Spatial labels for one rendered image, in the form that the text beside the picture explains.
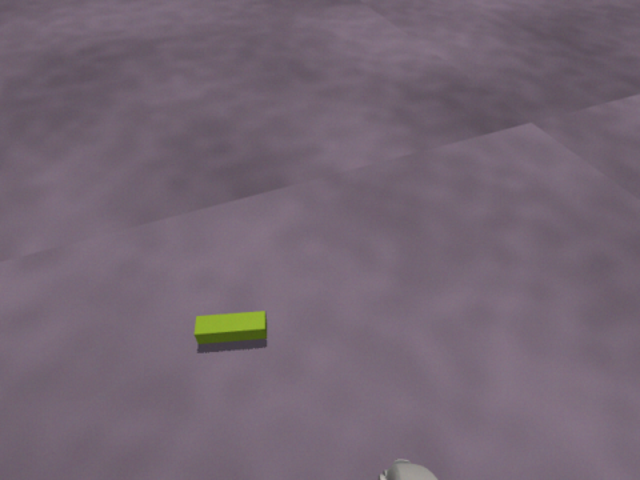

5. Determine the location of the carton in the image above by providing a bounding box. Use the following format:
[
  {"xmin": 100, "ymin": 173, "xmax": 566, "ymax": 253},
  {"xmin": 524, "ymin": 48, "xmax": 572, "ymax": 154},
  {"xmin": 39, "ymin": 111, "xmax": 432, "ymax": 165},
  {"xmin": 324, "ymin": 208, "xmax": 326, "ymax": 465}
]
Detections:
[{"xmin": 194, "ymin": 311, "xmax": 267, "ymax": 344}]

